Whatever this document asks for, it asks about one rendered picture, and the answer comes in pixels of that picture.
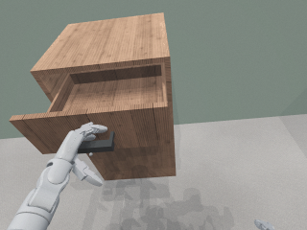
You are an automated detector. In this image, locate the left robot hand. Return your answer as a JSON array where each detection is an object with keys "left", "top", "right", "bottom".
[{"left": 54, "top": 122, "right": 107, "bottom": 187}]

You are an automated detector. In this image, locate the drawer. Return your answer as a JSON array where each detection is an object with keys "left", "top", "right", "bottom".
[{"left": 9, "top": 63, "right": 171, "bottom": 154}]

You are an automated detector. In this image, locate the right robot hand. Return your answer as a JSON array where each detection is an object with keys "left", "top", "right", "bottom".
[{"left": 254, "top": 219, "right": 275, "bottom": 230}]

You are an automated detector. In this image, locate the cabinet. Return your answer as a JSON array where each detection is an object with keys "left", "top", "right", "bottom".
[{"left": 30, "top": 12, "right": 177, "bottom": 181}]

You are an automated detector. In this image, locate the robot left forearm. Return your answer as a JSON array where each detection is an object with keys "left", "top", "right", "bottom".
[{"left": 7, "top": 158, "right": 73, "bottom": 230}]

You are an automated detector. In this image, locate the handle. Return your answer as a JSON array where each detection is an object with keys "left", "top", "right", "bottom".
[{"left": 77, "top": 131, "right": 115, "bottom": 154}]

